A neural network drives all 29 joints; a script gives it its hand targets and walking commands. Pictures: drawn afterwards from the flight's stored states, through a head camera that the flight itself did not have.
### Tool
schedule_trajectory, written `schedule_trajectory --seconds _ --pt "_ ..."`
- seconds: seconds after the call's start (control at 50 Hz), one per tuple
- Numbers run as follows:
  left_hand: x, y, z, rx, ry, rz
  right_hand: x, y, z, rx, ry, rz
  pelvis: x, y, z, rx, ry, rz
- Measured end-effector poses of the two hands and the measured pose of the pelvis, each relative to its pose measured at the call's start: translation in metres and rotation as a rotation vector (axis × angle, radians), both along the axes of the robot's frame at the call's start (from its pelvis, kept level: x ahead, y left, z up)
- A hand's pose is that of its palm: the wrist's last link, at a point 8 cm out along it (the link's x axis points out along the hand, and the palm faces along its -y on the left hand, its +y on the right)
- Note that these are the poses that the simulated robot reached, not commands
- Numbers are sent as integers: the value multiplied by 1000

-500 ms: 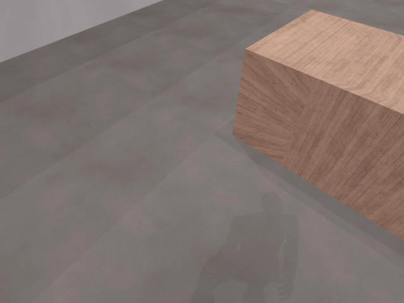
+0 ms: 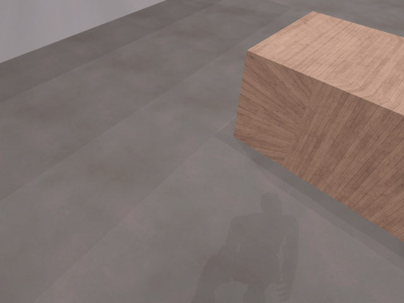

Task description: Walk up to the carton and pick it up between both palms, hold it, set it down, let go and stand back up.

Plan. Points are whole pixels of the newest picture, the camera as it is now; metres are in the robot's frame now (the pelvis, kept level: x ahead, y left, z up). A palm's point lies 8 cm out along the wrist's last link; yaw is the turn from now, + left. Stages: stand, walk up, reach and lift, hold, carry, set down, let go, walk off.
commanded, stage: walk up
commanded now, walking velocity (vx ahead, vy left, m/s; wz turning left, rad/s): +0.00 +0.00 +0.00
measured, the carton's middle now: out of the picture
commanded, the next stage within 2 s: none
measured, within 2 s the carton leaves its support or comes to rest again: neither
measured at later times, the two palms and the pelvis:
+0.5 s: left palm (156, 252) +0.27 +0.12 -0.15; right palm out of the picture +0.03 -0.38 -0.19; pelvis +0.08 -0.10 -0.05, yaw -27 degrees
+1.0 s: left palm (245, 178) +0.48 -0.13 -0.14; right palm out of the picture +0.04 -0.41 -0.15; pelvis +0.23 -0.23 -0.03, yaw -46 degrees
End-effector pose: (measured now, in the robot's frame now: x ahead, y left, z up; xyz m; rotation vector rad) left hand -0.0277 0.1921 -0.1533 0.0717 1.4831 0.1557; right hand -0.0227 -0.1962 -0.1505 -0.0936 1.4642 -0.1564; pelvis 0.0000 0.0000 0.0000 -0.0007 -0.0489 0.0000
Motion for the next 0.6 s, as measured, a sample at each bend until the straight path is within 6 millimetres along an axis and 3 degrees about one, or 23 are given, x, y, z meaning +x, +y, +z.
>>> schedule_trajectory --seconds 0.06,0.12,0.18,0.26,0.36,0.42,0.52,0.6 --pt "3 4 -2 -7 1 -32 4 -6 -1 -19 -33 -14 0 0 -3 14 13 -38" --pt "23 17 -5 18 4 -148 8 -27 -1 -83 -113 -72 1 -7 -9 39 20 -113" --pt "60 30 -4 56 -26 -245 7 -52 -1 -138 -163 -124 5 -16 -14 57 3 -183" --pt "129 30 3 109 -107 -357 2 -87 -7 -176 -188 -177 19 -34 -22 64 -30 -274" --pt "225 -9 10 140 -264 -469 -2 -133 -31 -185 -153 -241 52 -70 -40 32 -50 -366" --pt "267 -37 7 155 -366 -482 11 -159 -45 -159 -151 -270 67 -90 -54 -3 -39 -417" --pt "299 -77 7 151 -368 -546 69 -188 -32 -164 -326 -278 89 -107 -51 -37 -34 -472" --pt "319 -110 6 83 -384 -601 108 -193 -14 -175 -418 -278 112 -119 -45 -42 -24 -497"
